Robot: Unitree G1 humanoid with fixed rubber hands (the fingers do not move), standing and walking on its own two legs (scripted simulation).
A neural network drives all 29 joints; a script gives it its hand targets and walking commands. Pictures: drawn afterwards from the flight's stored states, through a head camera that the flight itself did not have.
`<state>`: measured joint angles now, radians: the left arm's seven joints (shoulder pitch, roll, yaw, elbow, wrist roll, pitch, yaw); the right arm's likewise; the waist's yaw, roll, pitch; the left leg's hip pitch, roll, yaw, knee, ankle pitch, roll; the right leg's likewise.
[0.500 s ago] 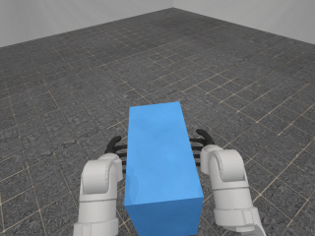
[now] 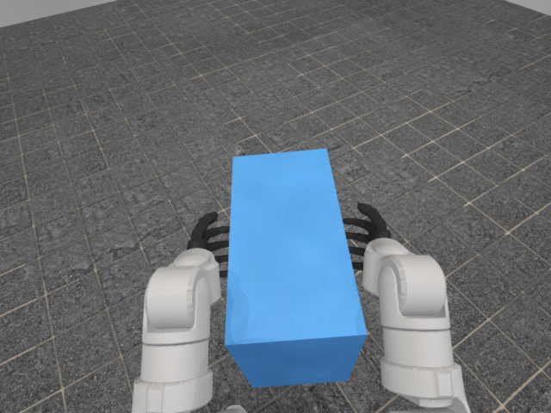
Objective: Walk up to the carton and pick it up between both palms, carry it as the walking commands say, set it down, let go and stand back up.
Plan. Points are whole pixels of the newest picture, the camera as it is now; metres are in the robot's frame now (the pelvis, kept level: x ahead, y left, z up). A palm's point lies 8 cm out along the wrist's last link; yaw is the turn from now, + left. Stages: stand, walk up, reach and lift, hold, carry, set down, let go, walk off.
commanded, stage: carry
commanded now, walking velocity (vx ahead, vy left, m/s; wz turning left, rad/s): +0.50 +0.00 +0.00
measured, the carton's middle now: (289, 267) +0.33 +0.00 +0.00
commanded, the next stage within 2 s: none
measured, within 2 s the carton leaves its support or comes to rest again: neither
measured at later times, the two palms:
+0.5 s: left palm (223, 108) +0.66 +0.12 +0.07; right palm (340, 106) +0.65 -0.11 +0.07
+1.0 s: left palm (210, 39) +0.97 +0.19 +0.07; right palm (300, 33) +0.97 -0.05 +0.08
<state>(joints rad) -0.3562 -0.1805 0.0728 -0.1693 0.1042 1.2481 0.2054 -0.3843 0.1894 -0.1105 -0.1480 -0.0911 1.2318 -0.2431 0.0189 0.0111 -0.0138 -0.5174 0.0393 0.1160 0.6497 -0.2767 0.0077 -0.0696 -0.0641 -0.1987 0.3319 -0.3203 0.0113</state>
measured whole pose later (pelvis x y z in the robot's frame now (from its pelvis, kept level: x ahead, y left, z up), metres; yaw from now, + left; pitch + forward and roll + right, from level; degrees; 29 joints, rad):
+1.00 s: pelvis +0.68 +0.08 +0.00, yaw -4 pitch +2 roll +0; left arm -0.31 -0.16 0.09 -0.13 0.11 1.26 0.19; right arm -0.37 0.19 -0.07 -0.04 -0.12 1.23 -0.21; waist -0.01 -0.01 -0.06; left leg -0.26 0.02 0.21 0.43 -0.22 0.07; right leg -0.37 -0.06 -0.08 1.01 -0.42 0.04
